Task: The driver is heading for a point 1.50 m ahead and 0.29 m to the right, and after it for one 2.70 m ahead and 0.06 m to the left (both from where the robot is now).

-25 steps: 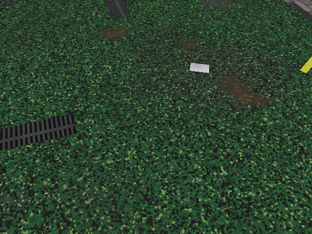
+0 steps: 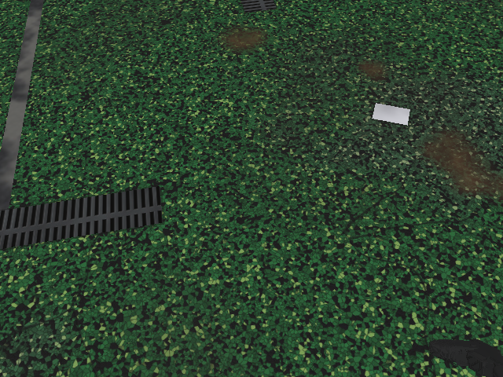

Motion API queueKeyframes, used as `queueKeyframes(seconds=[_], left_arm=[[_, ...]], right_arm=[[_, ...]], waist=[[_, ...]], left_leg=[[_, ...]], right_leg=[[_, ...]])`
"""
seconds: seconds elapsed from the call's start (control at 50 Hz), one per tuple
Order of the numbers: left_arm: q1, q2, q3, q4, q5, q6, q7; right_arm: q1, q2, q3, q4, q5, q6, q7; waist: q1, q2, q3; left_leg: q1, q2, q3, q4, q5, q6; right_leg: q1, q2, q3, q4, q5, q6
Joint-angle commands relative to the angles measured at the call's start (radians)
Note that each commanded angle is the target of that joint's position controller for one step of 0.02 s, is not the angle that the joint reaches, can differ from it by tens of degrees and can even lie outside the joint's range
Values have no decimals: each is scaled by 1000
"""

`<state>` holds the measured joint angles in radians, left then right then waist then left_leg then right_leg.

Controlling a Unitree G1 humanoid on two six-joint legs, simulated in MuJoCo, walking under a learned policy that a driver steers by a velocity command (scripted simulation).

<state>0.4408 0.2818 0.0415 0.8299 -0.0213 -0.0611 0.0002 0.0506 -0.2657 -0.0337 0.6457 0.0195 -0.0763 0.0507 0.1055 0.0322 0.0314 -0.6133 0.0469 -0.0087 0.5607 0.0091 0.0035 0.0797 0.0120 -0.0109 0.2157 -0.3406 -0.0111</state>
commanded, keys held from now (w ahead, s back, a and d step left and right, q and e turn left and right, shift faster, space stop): w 0.10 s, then w+e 0.02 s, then e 0.60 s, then no key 0.14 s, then w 0.14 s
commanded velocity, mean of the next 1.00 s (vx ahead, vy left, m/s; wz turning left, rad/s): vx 0.19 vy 0.00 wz -0.32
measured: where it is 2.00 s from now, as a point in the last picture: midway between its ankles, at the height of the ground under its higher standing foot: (354, 293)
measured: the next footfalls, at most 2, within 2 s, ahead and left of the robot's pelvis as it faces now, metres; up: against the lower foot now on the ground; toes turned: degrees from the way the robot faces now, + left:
left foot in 0.08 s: +0.23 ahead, +0.13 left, +0.00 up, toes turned +1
right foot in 0.56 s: +0.37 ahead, -0.11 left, +0.00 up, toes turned -14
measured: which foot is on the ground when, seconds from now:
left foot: up 0.00-0.06, down 0.08-0.58, up 0.60-0.96, down 0.98-1.00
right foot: down 0.00-0.08, up 0.10-0.54, down 0.56-0.98, up 1.00-1.00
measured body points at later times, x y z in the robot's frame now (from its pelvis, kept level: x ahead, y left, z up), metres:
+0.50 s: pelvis +0.23 +0.03 +0.00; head +0.27 +0.02 +0.45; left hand +0.44 +0.26 -0.09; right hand +0.29 -0.26 -0.12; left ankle +0.19 +0.13 -0.74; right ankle +0.34 -0.11 -0.71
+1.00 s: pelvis +0.32 +0.03 -0.01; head +0.34 +0.04 +0.44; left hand +0.58 +0.21 -0.10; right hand +0.32 -0.27 -0.12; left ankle +0.36 +0.15 -0.74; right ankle +0.33 -0.10 -0.73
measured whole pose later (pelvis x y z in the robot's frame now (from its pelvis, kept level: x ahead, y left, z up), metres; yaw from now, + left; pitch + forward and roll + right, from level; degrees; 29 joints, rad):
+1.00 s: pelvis +0.32 +0.03 -0.01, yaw -22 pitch +2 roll +0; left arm 0.19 0.28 0.05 0.61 0.00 0.03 0.02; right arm 0.22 -0.28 -0.05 0.81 -0.01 -0.01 0.00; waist -0.01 -0.02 -0.02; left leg -0.30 0.00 -0.01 0.59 -0.33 0.00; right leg -0.42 0.08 0.10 0.65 -0.34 -0.03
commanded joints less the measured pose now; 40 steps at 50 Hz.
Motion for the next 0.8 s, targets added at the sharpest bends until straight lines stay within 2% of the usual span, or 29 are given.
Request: queueKeyframes(seconds=[0.02,0.04,0.06,0.08,0.1,0.12,0.14,0.16,0.18,0.2,0.22,0.24,0.26,0.3,0.34,0.4,0.48,0.52,0.54,0.56,0.58,0.6,0.62,0.64,0.66,0.68,0.72,0.74,0.8], left_arm=[[-11,201,53,-39,-6,1,9],[-20,212,57,-39,-5,7,11],[-27,203,52,-41,-2,13,15],[-24,166,34,-60,18,13,18],[103,26,-7,-94,19,-5,12],[61,102,6,-74,-3,-26,6],[-45,166,28,-104,-33,-34,0],[-99,161,25,-114,-28,-36,3],[-118,149,28,-113,-8,-30,7],[-90,144,35,-99,-2,-12,10],[-54,122,33,-84,-3,6,12],[-31,99,30,-76,-2,22,15],[-34,93,31,-83,1,35,20],[-84,84,30,-118,12,44,23],[-132,72,26,-140,15,43,13],[-225,62,23,-186,12,40,-12],[-276,93,41,-247,15,50,-38],[-258,107,51,-265,16,55,-44],[-206,119,62,-260,17,52,-42],[-123,175,86,-245,21,48,-28],[-78,296,113,-264,30,53,-3],[-96,292,100,-292,50,49,-2],[-124,225,83,-306,38,47,-11],[-180,193,73,-308,25,45,-11],[-219,177,71,-306,12,49,-8],[-254,168,67,-312,8,56,0],[-284,178,71,-325,26,68,10],[-286,177,72,-327,30,70,15],[-276,175,72,-318,28,73,27]], right_arm=[[-70,-102,-30,-89,1,-22,8],[0,-128,-44,-72,-3,-20,3],[145,-166,-66,-29,-4,-16,-7],[323,-215,-84,9,-9,-8,-21],[392,-319,-102,28,-27,-6,-21],[391,-221,-78,25,-16,-6,-21],[307,-178,-61,24,-17,-6,-27],[238,-153,-52,18,-22,-6,-29],[183,-126,-45,23,-31,-10,-25],[147,-99,-38,24,-39,-19,-23],[124,-93,-39,33,-40,-27,-21],[108,-94,-41,44,-41,-37,-21],[88,-106,-44,54,-41,-43,-23],[66,-129,-51,70,-40,-41,-37],[56,-135,-51,79,-37,-27,-53],[87,-161,-56,99,-31,0,-70],[107,-193,-69,118,-9,40,-75],[96,-199,-75,116,7,57,-81],[88,-191,-74,113,13,64,-85],[133,-170,-69,120,4,64,-85],[156,-129,-53,86,-41,54,-78],[161,-107,-36,64,-52,49,-64],[131,-162,-52,81,-27,53,-52],[92,-160,-52,69,-7,59,-52],[81,-146,-51,76,-15,66,-61],[69,-155,-56,74,-24,76,-72],[96,-129,-51,83,-22,85,-74],[115,-120,-48,94,-19,86,-76],[111,-102,-38,102,-18,87,-80]], waist=[[-65,-137,37],[-111,-147,-18],[-188,-135,-113],[-263,-87,-251],[-190,203,-409],[-227,206,-445],[-219,147,-246],[-185,60,-157],[-147,19,-101],[-107,37,-92],[-85,54,-91],[-68,54,-87],[-56,57,-68],[-54,57,-44],[-69,50,-49],[-115,29,-58],[-129,31,-49],[-111,40,-54],[-78,25,-79],[-49,-52,-138],[-63,-274,-213],[-78,-341,-359],[-43,-181,-374],[-67,-124,-275],[-88,-50,-196],[-107,-67,-161],[-131,-132,-149],[-132,-144,-164],[-110,-157,-192]], left_leg=[[84,-31,18,-46,-48,45],[194,-59,43,-55,-71,69],[399,-82,66,-74,-61,101],[711,42,-60,-22,-66,151],[1052,312,-571,-98,-314,313],[1030,343,-761,-246,-449,320],[880,323,-583,-258,-330,274],[728,288,-423,-255,-98,249],[602,247,-309,-263,109,233],[521,214,-212,-278,243,220],[460,202,-157,-301,316,219],[416,200,-110,-319,386,227],[383,198,-66,-337,428,232],[371,193,6,-355,448,228],[387,162,82,-353,414,209],[466,177,114,-333,390,202],[571,229,108,-234,356,185],[587,234,111,-129,393,159],[572,203,140,-19,430,129],[515,128,173,161,359,70],[239,9,204,480,-108,-16],[17,-143,35,733,-705,-55],[-2,-81,-95,789,-672,-46],[-32,-51,-85,766,-600,-35],[-37,-25,-78,681,-539,-38],[-1,-11,-77,601,-485,-44],[90,-43,-52,508,-428,-65],[109,-47,-48,460,-421,-77],[178,-37,-48,325,-376,-92]], right_leg=[[-28,-270,110,15,591,-142],[-18,-258,88,110,773,-128],[-59,-216,48,287,886,-103],[-251,-179,33,554,686,-72],[-641,11,19,958,36,-1],[-749,19,159,1088,-215,-7],[-824,-27,148,1125,-168,-10],[-786,-74,119,1087,-95,-8],[-739,-100,110,1027,-57,4],[-665,-125,117,986,-36,12],[-604,-123,114,964,-17,25],[-574,-117,104,947,-3,38],[-575,-109,100,920,23,50],[-606,-113,92,815,119,64],[-585,-112,62,682,247,62],[-581,-103,32,536,342,51],[-609,-89,6,451,223,13],[-575,-60,-23,400,151,-19],[-486,-25,-47,317,203,-46],[-325,-16,-4,233,460,-88],[-80,-239,314,267,979,-209],[70,-414,641,210,968,-414],[28,-375,562,184,818,-382],[-63,-324,455,178,690,-324],[-157,-270,394,155,563,-269],[-235,-235,360,133,477,-241],[-329,-182,326,112,443,-229],[-325,-181,312,115,451,-232],[-335,-175,300,130,381,-225]])
Velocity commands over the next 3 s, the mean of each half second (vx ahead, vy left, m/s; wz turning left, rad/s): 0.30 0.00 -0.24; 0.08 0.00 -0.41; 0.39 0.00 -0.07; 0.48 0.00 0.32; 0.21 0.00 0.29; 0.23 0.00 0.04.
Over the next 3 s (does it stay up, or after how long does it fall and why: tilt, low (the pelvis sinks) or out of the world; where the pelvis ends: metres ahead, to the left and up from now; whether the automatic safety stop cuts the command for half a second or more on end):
stays up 1.01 -0.21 0.02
